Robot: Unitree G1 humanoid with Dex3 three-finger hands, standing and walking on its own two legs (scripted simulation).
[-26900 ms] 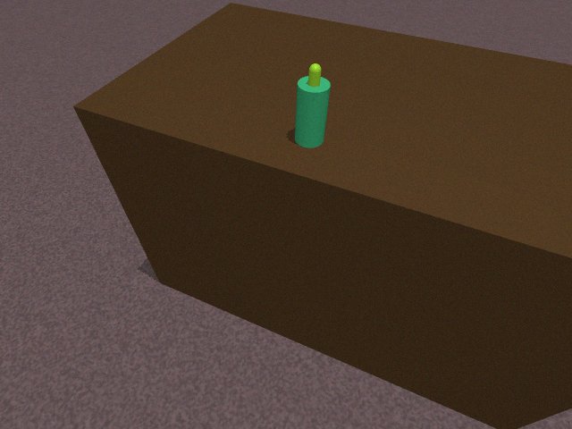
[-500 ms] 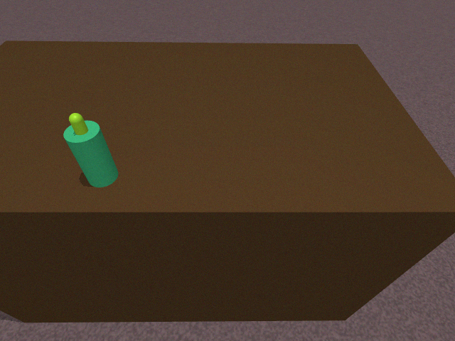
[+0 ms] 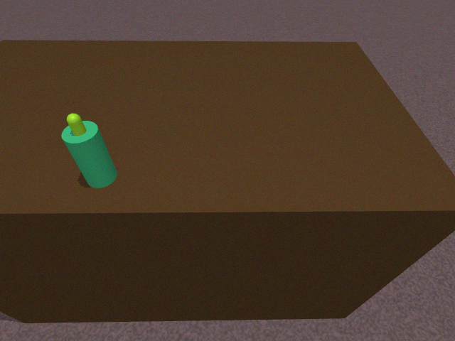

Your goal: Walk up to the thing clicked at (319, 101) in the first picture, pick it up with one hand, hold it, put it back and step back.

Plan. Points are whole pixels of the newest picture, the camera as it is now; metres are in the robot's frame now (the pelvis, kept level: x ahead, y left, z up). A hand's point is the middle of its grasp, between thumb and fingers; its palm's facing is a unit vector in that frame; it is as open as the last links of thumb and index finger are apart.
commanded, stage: stand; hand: left
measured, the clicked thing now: (88, 149) +0.43 +0.28 +0.10
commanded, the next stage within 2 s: none
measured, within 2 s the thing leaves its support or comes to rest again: neither
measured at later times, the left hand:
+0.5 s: hand out of the picture +0.08 +0.26 -0.15, palm faces -0.04 -0.93 -0.36, open 7.4 cm
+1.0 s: hand out of the picture +0.08 +0.26 -0.15, palm faces -0.04 -0.93 -0.36, open 7.4 cm
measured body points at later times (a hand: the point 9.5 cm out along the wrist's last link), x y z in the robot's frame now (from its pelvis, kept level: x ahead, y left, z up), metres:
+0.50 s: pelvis +0.01 +0.00 +0.00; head +0.01 +0.00 +0.45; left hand +0.08 +0.31 -0.13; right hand +0.08 -0.30 -0.13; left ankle +0.01 +0.14 -0.75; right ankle +0.01 -0.14 -0.75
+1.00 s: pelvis +0.01 +0.00 +0.00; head +0.02 +0.00 +0.45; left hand +0.08 +0.31 -0.13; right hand +0.08 -0.30 -0.13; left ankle +0.01 +0.14 -0.75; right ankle +0.01 -0.14 -0.75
